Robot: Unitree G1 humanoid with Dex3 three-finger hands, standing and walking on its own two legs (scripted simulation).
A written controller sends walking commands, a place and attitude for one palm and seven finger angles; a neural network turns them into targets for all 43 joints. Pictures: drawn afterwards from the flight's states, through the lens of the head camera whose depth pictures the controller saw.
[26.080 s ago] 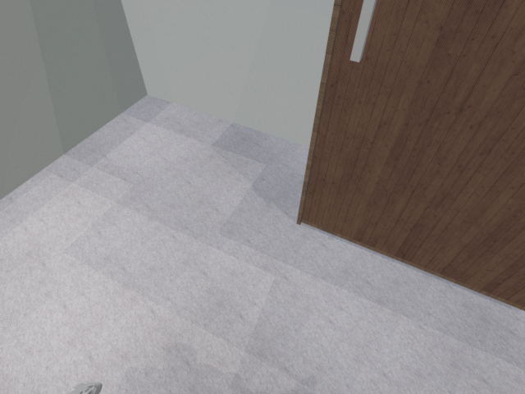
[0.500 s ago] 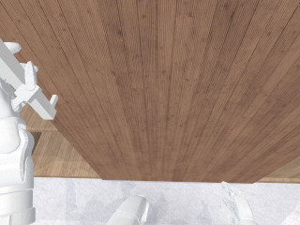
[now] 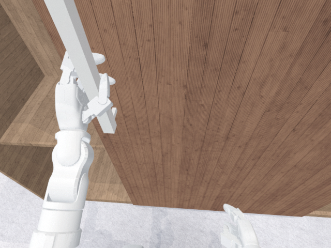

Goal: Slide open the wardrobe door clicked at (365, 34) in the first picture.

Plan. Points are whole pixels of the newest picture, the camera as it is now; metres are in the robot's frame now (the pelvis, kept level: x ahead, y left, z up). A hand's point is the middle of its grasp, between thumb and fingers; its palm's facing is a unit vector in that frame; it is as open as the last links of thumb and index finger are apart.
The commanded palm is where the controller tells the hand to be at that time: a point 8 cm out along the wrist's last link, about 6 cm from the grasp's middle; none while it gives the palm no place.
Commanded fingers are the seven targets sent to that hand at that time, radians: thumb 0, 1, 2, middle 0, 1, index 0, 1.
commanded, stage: stop walking and hold the door there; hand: left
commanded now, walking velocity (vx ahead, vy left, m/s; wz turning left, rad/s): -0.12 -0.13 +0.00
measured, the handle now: (92, 67) +0.37 +0.17 +0.25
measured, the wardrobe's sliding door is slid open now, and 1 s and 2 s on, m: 0.53 0.53 0.53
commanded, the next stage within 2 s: loosen the grip on the handle in 0.40 s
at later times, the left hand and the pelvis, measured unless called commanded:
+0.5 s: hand (106, 98) +0.33 +0.15 +0.21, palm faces +0.17 -0.98 -0.05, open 6.0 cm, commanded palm +0.31 +0.19 +0.19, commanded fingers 0.00 0.78 0.84 -0.45 -1.40 -0.45 -1.40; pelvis +0.00 +0.01 +0.01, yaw -1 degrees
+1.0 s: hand (101, 99) +0.32 +0.15 +0.21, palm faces +0.18 -0.98 -0.08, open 14.4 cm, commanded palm +0.30 +0.20 +0.20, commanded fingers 0.00 -0.55 0.20 -0.25 -1.15 -0.25 -1.15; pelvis -0.08 +0.00 -0.01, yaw -4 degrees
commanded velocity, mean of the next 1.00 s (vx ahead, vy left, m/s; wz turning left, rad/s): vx -0.01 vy -0.02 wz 0.00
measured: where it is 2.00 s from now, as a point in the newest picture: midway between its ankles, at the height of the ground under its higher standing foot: outside the picture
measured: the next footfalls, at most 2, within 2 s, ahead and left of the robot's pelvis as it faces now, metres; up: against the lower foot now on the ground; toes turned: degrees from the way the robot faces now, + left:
none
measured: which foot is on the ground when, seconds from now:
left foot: down 0.00-1.00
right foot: down 0.00-1.00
